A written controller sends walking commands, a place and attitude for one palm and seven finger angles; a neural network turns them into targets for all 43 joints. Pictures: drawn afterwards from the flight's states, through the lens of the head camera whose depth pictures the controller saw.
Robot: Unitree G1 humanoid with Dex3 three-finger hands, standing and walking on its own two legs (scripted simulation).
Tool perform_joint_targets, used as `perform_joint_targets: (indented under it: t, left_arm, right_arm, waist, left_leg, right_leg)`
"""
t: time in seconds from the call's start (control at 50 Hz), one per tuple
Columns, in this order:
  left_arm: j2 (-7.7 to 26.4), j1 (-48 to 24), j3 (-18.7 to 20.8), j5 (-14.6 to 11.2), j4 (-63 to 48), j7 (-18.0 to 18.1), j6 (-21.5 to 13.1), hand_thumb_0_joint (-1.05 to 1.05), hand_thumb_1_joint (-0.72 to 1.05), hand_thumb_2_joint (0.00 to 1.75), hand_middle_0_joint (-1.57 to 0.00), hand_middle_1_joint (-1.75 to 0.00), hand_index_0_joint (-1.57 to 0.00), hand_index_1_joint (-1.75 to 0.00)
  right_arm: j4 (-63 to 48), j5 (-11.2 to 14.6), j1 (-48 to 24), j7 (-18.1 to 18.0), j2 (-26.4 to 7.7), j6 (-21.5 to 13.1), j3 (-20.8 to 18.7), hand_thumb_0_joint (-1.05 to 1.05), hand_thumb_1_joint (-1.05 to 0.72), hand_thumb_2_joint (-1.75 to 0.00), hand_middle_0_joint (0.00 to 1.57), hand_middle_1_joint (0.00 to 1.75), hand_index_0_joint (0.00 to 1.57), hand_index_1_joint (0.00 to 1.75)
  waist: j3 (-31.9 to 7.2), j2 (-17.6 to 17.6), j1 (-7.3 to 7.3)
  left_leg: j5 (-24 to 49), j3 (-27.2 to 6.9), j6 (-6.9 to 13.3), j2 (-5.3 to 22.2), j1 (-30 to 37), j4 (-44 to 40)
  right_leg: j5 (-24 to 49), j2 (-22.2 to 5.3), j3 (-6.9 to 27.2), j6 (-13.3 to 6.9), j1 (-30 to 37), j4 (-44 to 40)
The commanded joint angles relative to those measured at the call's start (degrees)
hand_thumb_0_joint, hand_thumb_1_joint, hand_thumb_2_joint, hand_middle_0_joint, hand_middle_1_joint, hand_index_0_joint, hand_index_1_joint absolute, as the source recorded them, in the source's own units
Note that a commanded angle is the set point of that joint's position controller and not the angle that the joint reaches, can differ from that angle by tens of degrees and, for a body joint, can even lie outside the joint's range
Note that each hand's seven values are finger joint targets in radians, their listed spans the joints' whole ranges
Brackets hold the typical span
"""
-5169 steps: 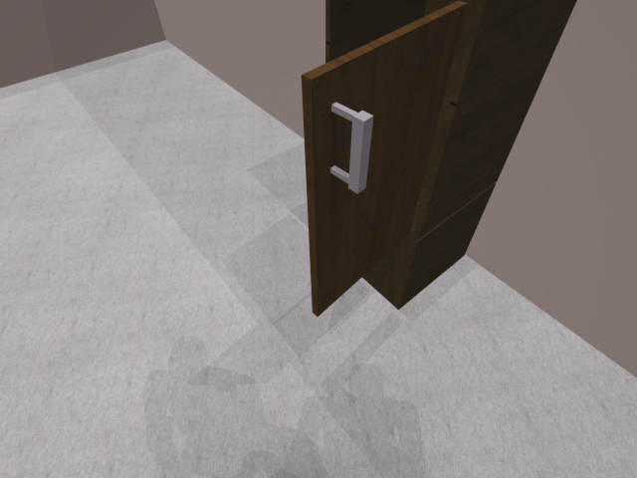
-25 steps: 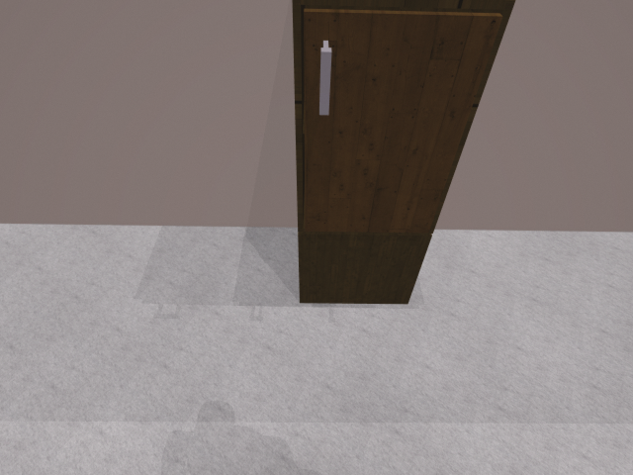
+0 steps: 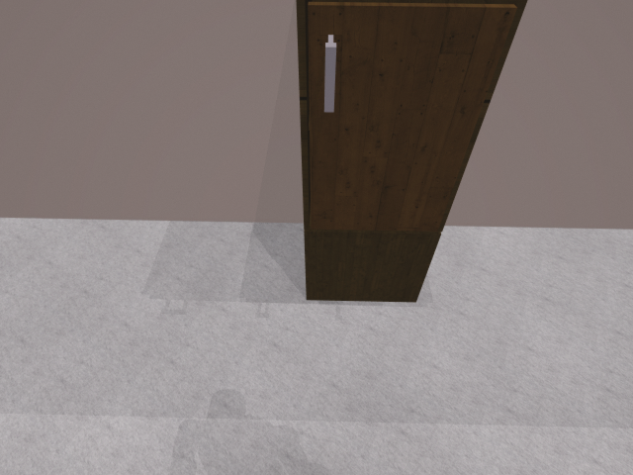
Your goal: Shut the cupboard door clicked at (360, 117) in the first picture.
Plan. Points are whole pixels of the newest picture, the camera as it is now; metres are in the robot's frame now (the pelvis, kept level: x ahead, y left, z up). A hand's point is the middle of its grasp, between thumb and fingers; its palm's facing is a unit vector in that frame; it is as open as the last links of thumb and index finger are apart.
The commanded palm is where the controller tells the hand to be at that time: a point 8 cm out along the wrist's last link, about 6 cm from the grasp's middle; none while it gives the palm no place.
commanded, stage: look to check the result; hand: left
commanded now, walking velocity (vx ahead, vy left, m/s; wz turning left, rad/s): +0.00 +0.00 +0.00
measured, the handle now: (329, 74) +0.79 +0.03 +0.13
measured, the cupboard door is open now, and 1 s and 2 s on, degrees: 0 0 0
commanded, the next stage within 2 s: stand and wait in 0.04 s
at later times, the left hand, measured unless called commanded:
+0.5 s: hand out of the picture +0.02 +0.18 -0.17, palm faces +0.03 -0.97 -0.23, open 7.4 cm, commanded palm none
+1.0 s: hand out of the picture +0.01 +0.19 -0.17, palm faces +0.02 -0.97 -0.22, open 7.4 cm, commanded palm none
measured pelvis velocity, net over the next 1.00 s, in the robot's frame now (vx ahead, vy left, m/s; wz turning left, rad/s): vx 0.01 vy -0.01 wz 0.00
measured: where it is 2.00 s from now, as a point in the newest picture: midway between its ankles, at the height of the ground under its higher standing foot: outside the picture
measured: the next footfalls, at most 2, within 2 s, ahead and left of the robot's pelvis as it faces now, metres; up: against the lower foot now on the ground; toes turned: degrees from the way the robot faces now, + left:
none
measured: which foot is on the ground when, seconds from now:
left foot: down 0.00-1.00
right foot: down 0.00-1.00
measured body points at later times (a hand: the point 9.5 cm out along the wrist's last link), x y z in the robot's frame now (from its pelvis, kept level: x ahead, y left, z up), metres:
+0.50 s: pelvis +0.01 -0.01 +0.00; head +0.01 -0.01 +0.45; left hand +0.02 +0.24 -0.16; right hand +0.04 -0.26 -0.16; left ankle +0.02 +0.12 -0.74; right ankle -0.04 -0.11 -0.74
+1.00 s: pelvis +0.01 -0.01 +0.00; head +0.01 -0.01 +0.45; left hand +0.01 +0.24 -0.16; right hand +0.03 -0.26 -0.15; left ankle +0.02 +0.12 -0.74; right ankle -0.04 -0.11 -0.74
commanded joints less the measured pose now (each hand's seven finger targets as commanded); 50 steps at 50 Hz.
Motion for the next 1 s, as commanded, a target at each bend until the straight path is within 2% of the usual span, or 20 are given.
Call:
perform_joint_targets:
  t: [0.0, 0.06, 0.16, 0.2, 0.24, 0.34, 0.52, 0.66, 0.7, 0.76, 0.8, 0.98]
  left_arm:
    - [7.7, 3.1, 1.2, 0.0, -1.3, 0.3, -1.1, 0.0, 0.9, 0.9, -0.2, -0.3, -0.2, -0.3]
    - [7.5, 2.8, 1.2, 0.0, -1.4, 0.4, -1.2, 0.0, 0.9, 0.9, -0.2, -0.3, -0.2, -0.3]
    - [7.7, 2.5, 1.2, 0.0, -1.4, 0.3, -1.2, 0.0, 0.9, 0.9, -0.2, -0.3, -0.2, -0.3]
    - [8.3, 2.6, 1.4, 0.1, -1.6, 0.3, -1.3, 0.0, 0.9, 0.9, -0.2, -0.3, -0.2, -0.3]
    - [7.9, 2.1, 1.4, 0.1, -1.6, 0.4, -1.2, 0.0, 0.9, 0.9, -0.2, -0.3, -0.2, -0.3]
    - [8.4, 1.8, 1.5, 0.0, -1.8, 0.4, -1.4, 0.0, 0.9, 0.9, -0.2, -0.3, -0.2, -0.3]
    - [9.1, 1.4, 1.6, 0.0, -2.0, 0.3, -1.3, 0.0, 0.9, 0.9, -0.2, -0.3, -0.2, -0.3]
    - [9.0, 1.1, 1.3, 0.0, -1.9, 0.3, -1.2, 0.0, 0.9, 0.9, -0.2, -0.3, -0.2, -0.3]
    - [9.4, 1.4, 1.6, 0.0, -2.0, 0.3, -1.3, 0.0, 0.9, 0.9, -0.2, -0.3, -0.2, -0.3]
    - [9.1, 1.3, 1.3, 0.0, -1.9, 0.3, -1.3, 0.0, 0.9, 0.9, -0.2, -0.3, -0.2, -0.3]
    - [9.3, 1.6, 1.5, 0.0, -2.0, 0.3, -1.3, 0.0, 0.9, 0.9, -0.2, -0.3, -0.2, -0.3]
    - [8.8, 1.5, 1.3, 0.0, -1.6, 0.2, -1.2, 0.0, 0.9, 0.9, -0.2, -0.3, -0.2, -0.3]
  right_arm:
    - [-2.2, -0.1, 1.9, -0.3, -7.8, -0.6, -1.4, 0.0, -0.9, -0.9, 0.2, 0.3, 0.2, 0.3]
    - [-2.2, -0.3, 1.7, -0.4, -7.6, -0.8, -1.4, 0.0, -0.9, -0.9, 0.2, 0.3, 0.2, 0.3]
    - [-2.1, -0.3, 1.2, -0.4, -7.7, -0.7, -1.4, 0.0, -0.9, -0.9, 0.2, 0.3, 0.2, 0.3]
    - [-2.3, -0.1, 1.0, -0.4, -8.3, -0.8, -1.5, 0.0, -0.9, -0.9, 0.2, 0.3, 0.2, 0.3]
    - [-2.3, -0.3, 1.0, -0.4, -7.9, -0.8, -1.5, 0.0, -0.9, -0.9, 0.2, 0.3, 0.2, 0.3]
    - [-2.3, -0.3, 1.1, -0.5, -8.3, -0.9, -1.5, 0.0, -0.9, -0.9, 0.2, 0.3, 0.2, 0.3]
    - [-2.4, -0.2, 0.8, -0.4, -8.8, -0.8, -1.5, 0.0, -0.9, -0.9, 0.2, 0.3, 0.2, 0.3]
    - [-2.2, -0.3, 0.7, -0.4, -9.0, -0.6, -1.4, 0.0, -0.9, -0.9, 0.2, 0.3, 0.2, 0.3]
    - [-2.4, -0.1, 1.0, -0.4, -9.1, -0.6, -1.5, 0.0, -0.9, -0.9, 0.2, 0.3, 0.2, 0.3]
    - [-2.2, -0.2, 0.9, -0.4, -8.9, -0.7, -1.5, 0.0, -0.9, -0.9, 0.2, 0.3, 0.2, 0.3]
    - [-2.4, -0.2, 0.9, -0.4, -9.2, -0.7, -1.5, 0.0, -0.9, -0.9, 0.2, 0.3, 0.2, 0.3]
    - [-2.1, -0.3, 0.9, -0.4, -8.8, -0.6, -1.4, 0.0, -0.9, -0.9, 0.2, 0.3, 0.2, 0.3]
  waist:
    - [0.5, -1.1, -0.41]
    - [0.0, -1.3, -0.51]
    - [0.8, -0.4, -0.48]
    - [0.3, -1.3, -0.36]
    - [0.8, -0.2, -0.43]
    - [-0.3, -1.1, -0.49]
    - [0.1, -1.2, -0.4]
    - [1.7, -1.4, -0.45]
    - [0.2, -1.7, -0.37]
    - [0.5, -0.7, -0.46]
    - [-0.1, -1.3, -0.3]
    - [1.4, -0.4, -0.42]
  left_leg:
    - [9.4, -5.0, 1.6, 5.6, 3.0, -2.8]
    - [11.0, -5.0, 1.6, 5.6, 3.2, -2.6]
    - [10.3, -4.8, 1.4, 5.6, 3.0, -3.0]
    - [11.0, -4.9, 1.5, 5.7, 3.1, -2.6]
    - [11.0, -4.8, 1.4, 5.7, 3.0, -2.8]
    - [12.0, -4.8, 1.4, 5.7, 3.3, -2.6]
    - [11.9, -4.7, 1.3, 5.9, 3.5, -2.6]
    - [9.9, -4.7, 1.1, 5.8, 3.2, -3.3]
    - [10.6, -4.6, 1.2, 6.0, 3.7, -3.0]
    - [10.7, -4.6, 1.2, 5.9, 3.6, -3.2]
    - [10.9, -4.6, 1.2, 6.0, 3.9, -2.9]
    - [9.8, -4.7, 1.0, 5.9, 3.3, -3.5]
  right_leg:
    - [8.0, -5.5, 5.4, -1.5, -4.9, -5.3]
    - [10.7, -5.7, 5.4, -1.5, -4.0, -4.9]
    - [10.2, -5.8, 5.5, -1.5, -4.1, -5.3]
    - [11.2, -5.7, 5.3, -1.6, -3.6, -5.4]
    - [11.6, -5.9, 5.4, -1.6, -3.6, -5.3]
    - [13.5, -5.9, 5.3, -1.7, -2.4, -5.2]
    - [14.0, -6.1, 5.1, -1.7, -2.1, -5.5]
    - [10.9, -5.8, 5.5, -1.7, -3.2, -6.3]
    - [12.0, -5.9, 5.3, -1.7, -2.4, -6.3]
    - [12.0, -6.0, 5.6, -1.7, -2.5, -6.2]
    - [12.2, -5.9, 5.3, -1.7, -2.2, -6.3]
    - [10.7, -5.9, 5.5, -1.7, -2.9, -6.6]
